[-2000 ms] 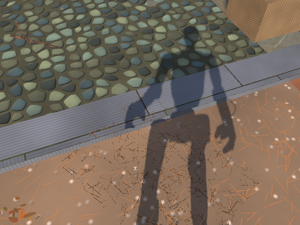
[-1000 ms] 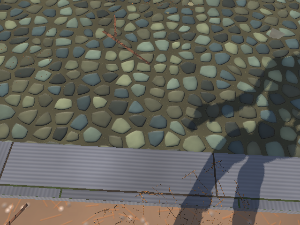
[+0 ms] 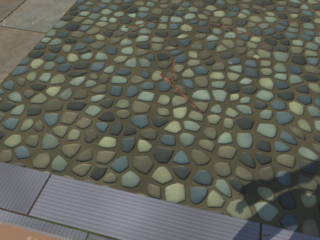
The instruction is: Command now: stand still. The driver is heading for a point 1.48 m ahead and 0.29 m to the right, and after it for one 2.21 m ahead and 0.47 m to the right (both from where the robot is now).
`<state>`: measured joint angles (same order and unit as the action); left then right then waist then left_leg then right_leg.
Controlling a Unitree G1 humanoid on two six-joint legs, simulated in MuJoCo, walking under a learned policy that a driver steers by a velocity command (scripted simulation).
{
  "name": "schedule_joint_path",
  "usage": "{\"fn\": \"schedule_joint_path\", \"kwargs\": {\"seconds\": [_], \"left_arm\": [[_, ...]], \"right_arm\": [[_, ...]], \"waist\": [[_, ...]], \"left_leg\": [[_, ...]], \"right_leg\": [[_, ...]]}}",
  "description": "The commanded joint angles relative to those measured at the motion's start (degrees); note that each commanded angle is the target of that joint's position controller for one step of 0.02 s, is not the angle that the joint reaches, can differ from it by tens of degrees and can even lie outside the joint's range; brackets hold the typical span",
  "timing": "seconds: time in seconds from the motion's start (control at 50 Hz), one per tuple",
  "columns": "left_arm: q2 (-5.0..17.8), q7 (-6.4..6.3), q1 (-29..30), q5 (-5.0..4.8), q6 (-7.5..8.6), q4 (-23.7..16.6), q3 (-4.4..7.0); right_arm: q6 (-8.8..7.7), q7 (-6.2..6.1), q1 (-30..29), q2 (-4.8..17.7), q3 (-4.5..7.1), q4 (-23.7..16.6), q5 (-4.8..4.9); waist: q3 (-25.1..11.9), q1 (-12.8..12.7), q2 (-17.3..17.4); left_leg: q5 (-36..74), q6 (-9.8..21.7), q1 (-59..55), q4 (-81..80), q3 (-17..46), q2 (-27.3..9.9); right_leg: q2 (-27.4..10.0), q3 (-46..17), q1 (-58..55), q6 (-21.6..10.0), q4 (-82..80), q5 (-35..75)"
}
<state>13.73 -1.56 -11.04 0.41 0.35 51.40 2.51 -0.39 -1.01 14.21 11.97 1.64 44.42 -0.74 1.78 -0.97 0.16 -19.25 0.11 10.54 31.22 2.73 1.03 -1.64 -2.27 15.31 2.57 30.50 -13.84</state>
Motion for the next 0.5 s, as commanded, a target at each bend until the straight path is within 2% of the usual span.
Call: {"fn": "schedule_joint_path", "kwargs": {"seconds": [0.02,0.28,0.5], "left_arm": [[6.0,-0.40,0.4,-0.13,0.45,-1.3,1.32],[5.5,-1.10,0.3,-0.37,-0.30,5.2,1.36],[4.8,-1.40,-0.4,-0.42,-0.59,9.1,1.10]], "right_arm": [[-0.75,-0.24,0.7,6.0,1.59,-2.2,0.10],[-0.86,-0.75,2.7,5.8,1.50,3.8,0.35],[-0.88,-1.03,4.2,5.4,0.99,8.8,0.51]], "waist": [[-1.7,0.1,0.2],[-0.3,0.1,0.2],[0.6,0.1,0.0]], "left_leg": [[10.1,1.3,4.8,-7.1,2.7,-2.9],[10.5,0.8,4.1,-8.2,1.4,-2.0],[9.0,0.8,4.2,-9.3,0.7,-1.7]], "right_leg": [[-1.0,-0.9,-5.3,-1.0,-2.7,10.1],[-0.6,-0.5,-5.8,-1.3,-4.0,9.7],[-0.2,-0.1,-5.6,-1.3,-5.1,8.5]]}}
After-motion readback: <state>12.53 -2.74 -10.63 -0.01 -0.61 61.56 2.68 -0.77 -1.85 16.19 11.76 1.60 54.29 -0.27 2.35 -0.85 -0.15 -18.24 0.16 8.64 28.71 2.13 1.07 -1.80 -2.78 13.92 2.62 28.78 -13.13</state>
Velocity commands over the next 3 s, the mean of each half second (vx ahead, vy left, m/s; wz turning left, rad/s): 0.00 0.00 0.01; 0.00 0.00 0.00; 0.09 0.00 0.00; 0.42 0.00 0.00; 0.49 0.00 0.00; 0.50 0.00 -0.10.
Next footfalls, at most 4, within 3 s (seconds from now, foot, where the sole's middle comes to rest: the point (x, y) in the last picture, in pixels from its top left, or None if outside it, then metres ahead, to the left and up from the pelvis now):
1.90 left None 0.43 0.12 -0.73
2.42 right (199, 226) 0.56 -0.12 -0.73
2.94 left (154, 146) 0.97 0.08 -0.73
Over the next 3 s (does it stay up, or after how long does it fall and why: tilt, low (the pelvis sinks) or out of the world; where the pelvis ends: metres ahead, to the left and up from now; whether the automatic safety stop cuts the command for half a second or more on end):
stays up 0.79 -0.01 0.02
